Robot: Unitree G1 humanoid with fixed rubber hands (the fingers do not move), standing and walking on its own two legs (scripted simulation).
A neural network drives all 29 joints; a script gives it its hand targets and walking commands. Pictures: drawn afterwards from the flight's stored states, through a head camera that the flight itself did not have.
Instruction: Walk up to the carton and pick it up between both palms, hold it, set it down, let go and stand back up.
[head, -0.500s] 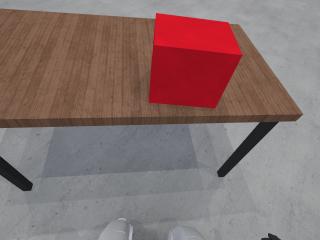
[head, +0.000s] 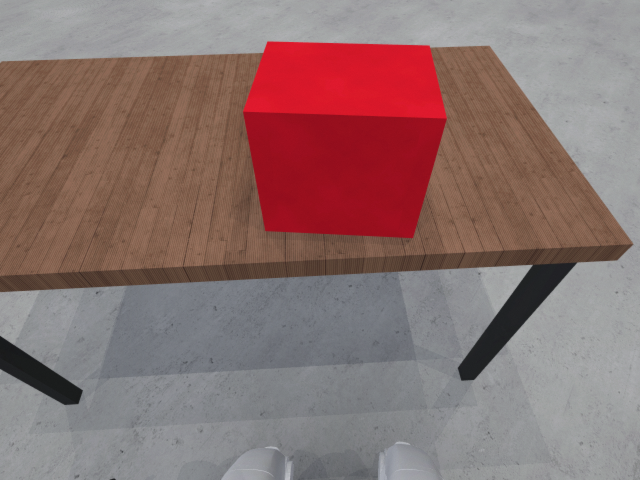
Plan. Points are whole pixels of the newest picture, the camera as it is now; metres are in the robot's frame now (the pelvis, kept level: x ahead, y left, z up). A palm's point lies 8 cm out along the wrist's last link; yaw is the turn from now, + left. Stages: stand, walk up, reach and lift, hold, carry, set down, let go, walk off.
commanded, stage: walk up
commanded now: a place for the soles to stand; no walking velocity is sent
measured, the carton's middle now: (342, 143) +0.56 -0.02 +0.10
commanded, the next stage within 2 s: none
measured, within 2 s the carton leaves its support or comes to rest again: neither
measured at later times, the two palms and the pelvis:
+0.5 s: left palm out of the picture +0.08 +0.30 -0.09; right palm (555, 468) +0.16 -0.29 -0.09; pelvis +0.02 -0.01 +0.02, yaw +4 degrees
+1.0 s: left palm out of the picture +0.06 +0.28 -0.09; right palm out of the picture +0.06 -0.38 -0.08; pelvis +0.04 -0.06 +0.02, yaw +2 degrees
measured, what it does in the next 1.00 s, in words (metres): steps on the spot: right foot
